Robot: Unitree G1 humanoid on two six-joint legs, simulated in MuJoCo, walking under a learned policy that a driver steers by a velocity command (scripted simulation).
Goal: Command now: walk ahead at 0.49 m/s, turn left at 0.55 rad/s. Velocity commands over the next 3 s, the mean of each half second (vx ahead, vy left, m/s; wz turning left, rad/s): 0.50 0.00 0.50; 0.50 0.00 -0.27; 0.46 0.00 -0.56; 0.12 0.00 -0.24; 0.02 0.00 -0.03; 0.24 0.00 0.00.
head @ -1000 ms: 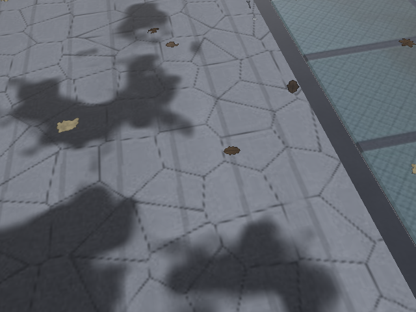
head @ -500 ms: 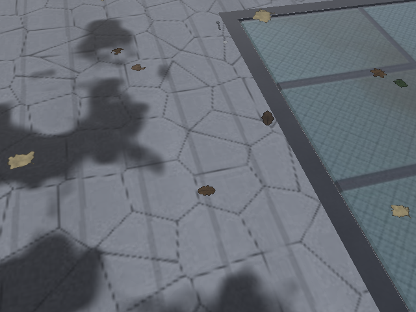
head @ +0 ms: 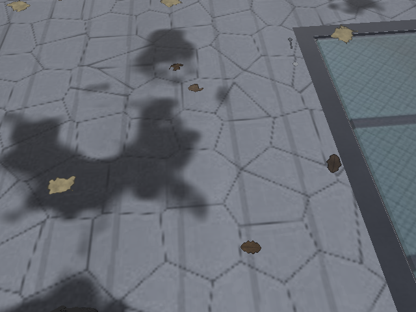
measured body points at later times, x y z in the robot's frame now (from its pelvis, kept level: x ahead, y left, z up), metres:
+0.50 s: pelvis +0.26 +0.05 -0.01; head +0.29 +0.07 +0.44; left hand +0.16 +0.29 -0.15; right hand +0.53 -0.11 -0.10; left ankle +0.32 +0.13 -0.73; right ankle +0.10 -0.10 -0.67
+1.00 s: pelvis +0.52 +0.10 -0.01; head +0.55 +0.10 +0.44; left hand +0.68 +0.34 -0.12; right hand +0.51 -0.16 -0.15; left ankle +0.33 +0.14 -0.72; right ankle +0.63 +0.04 -0.73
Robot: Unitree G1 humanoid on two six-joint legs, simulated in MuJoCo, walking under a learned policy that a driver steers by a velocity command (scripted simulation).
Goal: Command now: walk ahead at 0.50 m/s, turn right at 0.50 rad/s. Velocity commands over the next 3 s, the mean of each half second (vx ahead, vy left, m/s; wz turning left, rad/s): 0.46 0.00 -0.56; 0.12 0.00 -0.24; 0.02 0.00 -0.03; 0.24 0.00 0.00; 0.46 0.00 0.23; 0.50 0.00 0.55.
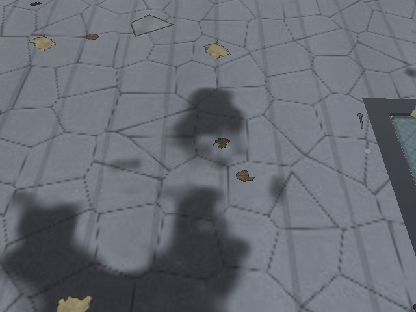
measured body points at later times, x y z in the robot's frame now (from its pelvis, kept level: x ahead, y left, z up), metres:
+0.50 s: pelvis +0.28 +0.00 +0.01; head +0.31 -0.01 +0.45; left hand +0.33 +0.29 -0.12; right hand +0.43 -0.28 -0.08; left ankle +0.44 +0.06 -0.72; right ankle +0.11 -0.05 -0.72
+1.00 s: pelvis +0.34 -0.02 +0.02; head +0.34 -0.03 +0.47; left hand +0.55 +0.15 -0.10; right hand +0.30 -0.28 -0.12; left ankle +0.44 +0.06 -0.72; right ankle +0.31 -0.12 -0.72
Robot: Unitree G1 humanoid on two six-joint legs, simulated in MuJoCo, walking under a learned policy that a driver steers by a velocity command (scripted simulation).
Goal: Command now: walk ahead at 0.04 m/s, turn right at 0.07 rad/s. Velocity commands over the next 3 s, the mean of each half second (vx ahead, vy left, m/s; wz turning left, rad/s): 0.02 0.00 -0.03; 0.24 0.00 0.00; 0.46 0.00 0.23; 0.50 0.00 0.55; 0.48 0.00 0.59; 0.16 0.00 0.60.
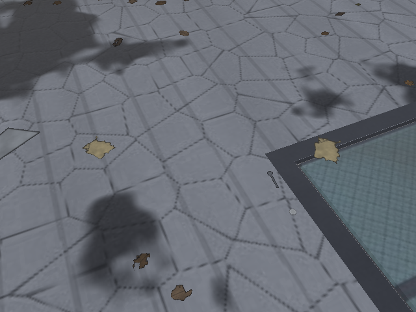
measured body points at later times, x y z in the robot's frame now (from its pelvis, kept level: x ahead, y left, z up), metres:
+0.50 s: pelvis +0.03 +0.00 +0.01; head +0.03 +0.00 +0.46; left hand +0.05 +0.25 -0.15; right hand +0.04 -0.24 -0.15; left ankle +0.06 +0.11 -0.74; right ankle +0.01 -0.10 -0.74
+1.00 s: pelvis +0.13 +0.04 +0.00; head +0.14 +0.06 +0.45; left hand +0.16 +0.29 -0.15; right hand +0.08 -0.20 -0.14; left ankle +0.07 +0.11 -0.74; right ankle +0.09 -0.08 -0.67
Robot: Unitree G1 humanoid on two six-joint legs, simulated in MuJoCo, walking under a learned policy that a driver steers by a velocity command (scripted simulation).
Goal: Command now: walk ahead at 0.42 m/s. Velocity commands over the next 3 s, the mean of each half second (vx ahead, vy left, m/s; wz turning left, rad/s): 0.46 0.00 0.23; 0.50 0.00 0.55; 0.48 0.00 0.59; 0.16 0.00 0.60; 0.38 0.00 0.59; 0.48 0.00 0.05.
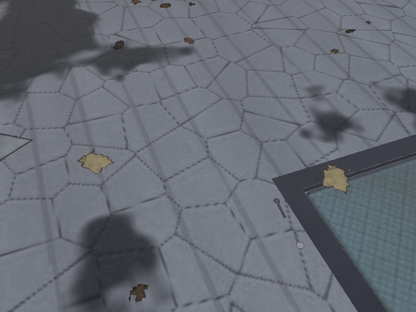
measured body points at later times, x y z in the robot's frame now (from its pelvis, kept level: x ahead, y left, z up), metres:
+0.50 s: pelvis +0.27 -0.03 +0.00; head +0.29 -0.03 +0.45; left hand +0.27 +0.23 -0.14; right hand +0.34 -0.27 -0.15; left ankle +0.23 +0.10 -0.66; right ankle +0.29 -0.09 -0.74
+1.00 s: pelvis +0.52 +0.08 -0.01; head +0.55 +0.10 +0.44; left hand +0.49 +0.35 -0.14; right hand +0.70 -0.14 -0.14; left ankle +0.53 +0.12 -0.74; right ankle +0.54 -0.08 -0.65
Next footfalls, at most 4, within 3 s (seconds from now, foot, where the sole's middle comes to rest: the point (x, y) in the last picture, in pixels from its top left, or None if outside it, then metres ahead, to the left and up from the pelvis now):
0.28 right None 0.33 -0.09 -0.78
0.84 left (165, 299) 0.57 0.13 -0.78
1.38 right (160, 203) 0.94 0.18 -0.78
1.84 left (95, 222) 0.86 0.41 -0.78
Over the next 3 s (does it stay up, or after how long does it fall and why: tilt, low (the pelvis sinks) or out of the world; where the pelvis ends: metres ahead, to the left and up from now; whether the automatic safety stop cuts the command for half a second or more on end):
stays up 0.94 0.65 0.00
